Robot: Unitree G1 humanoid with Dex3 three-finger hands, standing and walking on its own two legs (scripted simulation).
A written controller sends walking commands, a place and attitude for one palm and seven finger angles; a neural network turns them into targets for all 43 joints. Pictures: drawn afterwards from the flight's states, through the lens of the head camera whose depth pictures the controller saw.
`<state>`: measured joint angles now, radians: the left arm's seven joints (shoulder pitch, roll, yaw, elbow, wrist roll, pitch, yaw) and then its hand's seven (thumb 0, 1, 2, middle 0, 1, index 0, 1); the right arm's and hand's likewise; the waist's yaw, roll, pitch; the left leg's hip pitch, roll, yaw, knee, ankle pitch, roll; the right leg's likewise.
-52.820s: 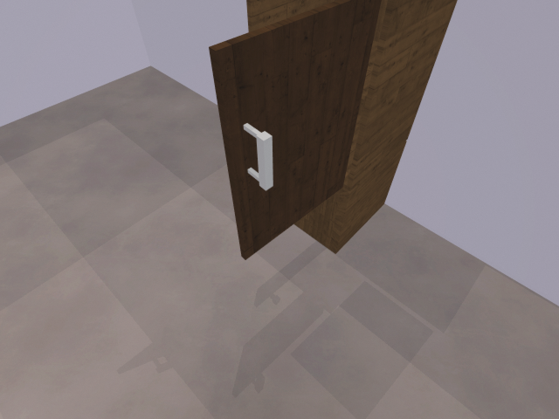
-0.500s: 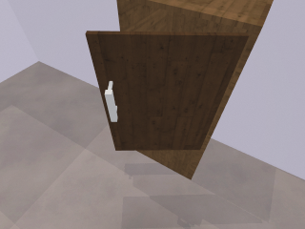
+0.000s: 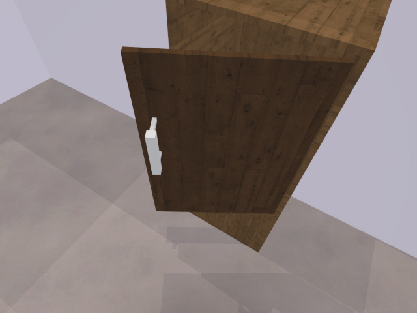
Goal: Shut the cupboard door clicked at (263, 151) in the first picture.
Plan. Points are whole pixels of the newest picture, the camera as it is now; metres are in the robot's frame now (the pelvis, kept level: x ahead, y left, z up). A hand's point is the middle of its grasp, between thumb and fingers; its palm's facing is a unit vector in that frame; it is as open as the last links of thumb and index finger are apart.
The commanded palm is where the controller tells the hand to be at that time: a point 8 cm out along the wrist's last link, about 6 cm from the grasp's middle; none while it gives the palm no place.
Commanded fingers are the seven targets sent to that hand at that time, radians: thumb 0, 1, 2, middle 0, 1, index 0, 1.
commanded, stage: look again from close up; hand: left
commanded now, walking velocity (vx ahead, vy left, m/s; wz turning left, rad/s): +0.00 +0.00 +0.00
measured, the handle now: (155, 147) +0.45 +0.16 +0.03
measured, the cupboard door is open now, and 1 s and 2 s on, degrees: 31 31 31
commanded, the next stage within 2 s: raise the hand and make a fist in 0.22 s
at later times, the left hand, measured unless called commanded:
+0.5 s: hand (114, 265) +0.20 +0.19 -0.02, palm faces +0.28 -0.95 -0.15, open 7.2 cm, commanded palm +0.10 +0.23 -0.06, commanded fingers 0.00 0.90 0.90 -0.37 -0.48 -0.37 -0.48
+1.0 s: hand (139, 284) +0.17 +0.14 -0.03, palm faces +0.01 -1.00 -0.07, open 4.9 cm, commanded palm +0.13 +0.21 -0.03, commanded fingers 0.00 0.90 0.90 -0.82 -0.98 -0.82 -0.98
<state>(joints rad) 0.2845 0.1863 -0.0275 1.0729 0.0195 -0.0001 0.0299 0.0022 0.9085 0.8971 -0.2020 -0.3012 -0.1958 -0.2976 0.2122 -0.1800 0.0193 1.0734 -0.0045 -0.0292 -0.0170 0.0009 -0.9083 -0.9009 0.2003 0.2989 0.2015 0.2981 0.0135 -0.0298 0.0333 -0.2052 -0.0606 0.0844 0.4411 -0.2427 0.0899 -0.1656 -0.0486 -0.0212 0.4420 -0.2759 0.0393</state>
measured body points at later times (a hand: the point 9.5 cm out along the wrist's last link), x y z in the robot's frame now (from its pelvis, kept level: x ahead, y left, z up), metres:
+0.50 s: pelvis +0.00 -0.02 -0.02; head +0.00 -0.02 +0.43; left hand +0.18 +0.24 +0.00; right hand +0.10 -0.26 -0.13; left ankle +0.00 +0.06 -0.74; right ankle +0.01 -0.12 -0.72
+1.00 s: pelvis -0.02 -0.07 -0.09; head +0.04 -0.07 +0.35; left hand +0.17 +0.19 -0.02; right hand +0.22 -0.26 -0.16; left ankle +0.00 +0.06 -0.74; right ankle +0.04 -0.11 -0.74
